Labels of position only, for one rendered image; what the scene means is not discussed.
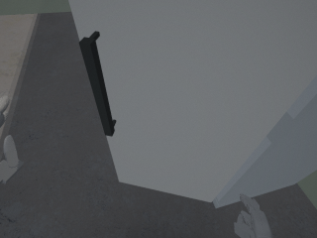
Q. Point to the robot right hand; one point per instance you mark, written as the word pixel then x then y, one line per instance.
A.
pixel 256 225

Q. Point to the robot left hand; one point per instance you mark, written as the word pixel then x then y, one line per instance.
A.
pixel 11 165

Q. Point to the handle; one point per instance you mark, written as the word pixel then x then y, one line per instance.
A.
pixel 92 63

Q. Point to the fridge door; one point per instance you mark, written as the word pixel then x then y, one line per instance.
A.
pixel 196 85

